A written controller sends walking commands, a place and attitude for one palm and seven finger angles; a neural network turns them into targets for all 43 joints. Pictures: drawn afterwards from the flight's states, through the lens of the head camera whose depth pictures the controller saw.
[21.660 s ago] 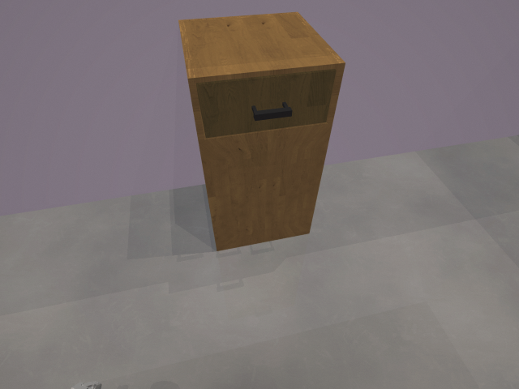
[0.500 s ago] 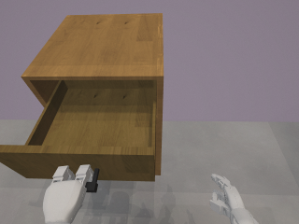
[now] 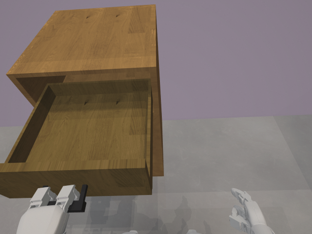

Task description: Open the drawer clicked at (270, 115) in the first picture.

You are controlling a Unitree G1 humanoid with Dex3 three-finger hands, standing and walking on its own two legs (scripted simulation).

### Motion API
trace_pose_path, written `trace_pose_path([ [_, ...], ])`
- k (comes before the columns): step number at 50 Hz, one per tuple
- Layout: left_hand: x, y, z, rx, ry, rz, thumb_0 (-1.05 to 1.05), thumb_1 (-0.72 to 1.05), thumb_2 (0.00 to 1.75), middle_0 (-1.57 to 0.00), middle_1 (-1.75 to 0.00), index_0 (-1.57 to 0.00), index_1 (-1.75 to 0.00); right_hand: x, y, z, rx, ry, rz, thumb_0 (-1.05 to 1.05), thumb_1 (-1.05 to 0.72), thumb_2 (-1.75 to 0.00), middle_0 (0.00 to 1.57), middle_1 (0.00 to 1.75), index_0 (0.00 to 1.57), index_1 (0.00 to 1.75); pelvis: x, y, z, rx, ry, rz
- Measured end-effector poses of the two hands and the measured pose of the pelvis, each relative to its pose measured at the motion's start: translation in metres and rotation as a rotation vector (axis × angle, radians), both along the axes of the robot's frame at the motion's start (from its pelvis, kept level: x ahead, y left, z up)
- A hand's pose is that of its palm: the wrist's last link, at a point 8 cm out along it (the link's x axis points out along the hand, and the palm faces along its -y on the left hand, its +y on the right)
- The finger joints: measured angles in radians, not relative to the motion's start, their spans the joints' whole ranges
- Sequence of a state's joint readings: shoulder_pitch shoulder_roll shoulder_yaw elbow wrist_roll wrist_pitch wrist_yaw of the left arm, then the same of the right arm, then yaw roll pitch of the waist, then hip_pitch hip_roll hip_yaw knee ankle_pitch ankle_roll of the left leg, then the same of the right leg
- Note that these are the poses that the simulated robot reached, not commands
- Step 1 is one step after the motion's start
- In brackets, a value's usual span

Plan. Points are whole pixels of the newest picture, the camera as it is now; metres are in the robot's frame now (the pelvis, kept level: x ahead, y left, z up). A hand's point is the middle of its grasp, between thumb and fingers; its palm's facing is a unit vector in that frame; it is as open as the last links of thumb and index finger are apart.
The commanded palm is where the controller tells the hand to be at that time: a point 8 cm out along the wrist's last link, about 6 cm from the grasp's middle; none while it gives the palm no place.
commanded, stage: open the thumb to release the handle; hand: left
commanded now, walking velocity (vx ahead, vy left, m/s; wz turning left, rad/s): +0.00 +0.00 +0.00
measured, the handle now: (62, 197) +0.20 +0.24 +0.03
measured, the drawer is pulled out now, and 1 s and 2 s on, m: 0.30 0.29 0.29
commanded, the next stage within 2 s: lift the hand off the handle in 0.60 s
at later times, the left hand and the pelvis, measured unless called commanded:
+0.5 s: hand (61, 224) +0.15 +0.23 +0.01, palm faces +0.00 -0.09 -1.00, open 10.1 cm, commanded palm +0.13 +0.24 +0.05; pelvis -0.01 +0.00 +0.01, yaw +2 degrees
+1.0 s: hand (63, 220) +0.15 +0.23 +0.01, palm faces +0.03 -0.09 -1.00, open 13.7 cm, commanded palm +0.14 +0.24 +0.06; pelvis -0.01 +0.00 +0.01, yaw +3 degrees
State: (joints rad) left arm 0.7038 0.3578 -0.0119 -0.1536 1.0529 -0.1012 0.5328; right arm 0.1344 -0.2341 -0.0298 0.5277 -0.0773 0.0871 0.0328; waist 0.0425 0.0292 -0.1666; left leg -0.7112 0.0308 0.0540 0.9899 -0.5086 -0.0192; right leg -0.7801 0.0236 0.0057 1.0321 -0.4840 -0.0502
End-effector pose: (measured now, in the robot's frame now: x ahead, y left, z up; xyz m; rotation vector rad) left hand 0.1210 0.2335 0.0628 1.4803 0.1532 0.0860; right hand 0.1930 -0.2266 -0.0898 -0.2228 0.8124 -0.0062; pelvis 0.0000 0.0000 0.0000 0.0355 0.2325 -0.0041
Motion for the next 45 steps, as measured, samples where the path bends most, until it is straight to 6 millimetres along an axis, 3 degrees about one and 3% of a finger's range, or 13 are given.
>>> trace_pose_path([
  [13,0.002,-0.001,-0.003,0.014,-0.063,0.026,0.00,0.66,0.78,-0.37,-1.34,-0.40,-1.33,0.002,0.011,-0.008,0.003,0.007,0.018,0.01,-0.91,-0.90,0.20,0.30,0.20,0.30,-0.006,0.003,-0.003,-0.010,-0.002,0.029],
  [23,0.005,-0.004,0.000,0.005,-0.039,0.068,0.00,0.19,0.60,-0.38,-1.30,-0.37,-1.28,0.006,0.023,0.003,0.028,-0.015,0.034,0.01,-0.91,-0.90,0.20,0.30,0.20,0.30,-0.007,0.000,0.007,-0.012,-0.035,0.037],
  [32,0.005,-0.003,-0.001,-0.001,-0.023,0.052,0.00,-0.31,0.39,-0.35,-1.26,-0.34,-1.22,0.012,0.017,0.011,0.003,-0.034,0.044,0.01,-0.91,-0.90,0.20,0.30,0.20,0.30,-0.007,-0.002,0.010,-0.013,-0.039,0.041],
  [45,0.007,-0.003,-0.003,0.002,-0.049,0.054,0.00,-0.48,0.31,-0.36,-1.24,-0.33,-1.22,0.008,0.013,0.003,-0.012,-0.008,0.035,0.01,-0.91,-0.90,0.20,0.30,0.20,0.30,-0.007,0.000,0.007,-0.015,-0.030,0.045],
])
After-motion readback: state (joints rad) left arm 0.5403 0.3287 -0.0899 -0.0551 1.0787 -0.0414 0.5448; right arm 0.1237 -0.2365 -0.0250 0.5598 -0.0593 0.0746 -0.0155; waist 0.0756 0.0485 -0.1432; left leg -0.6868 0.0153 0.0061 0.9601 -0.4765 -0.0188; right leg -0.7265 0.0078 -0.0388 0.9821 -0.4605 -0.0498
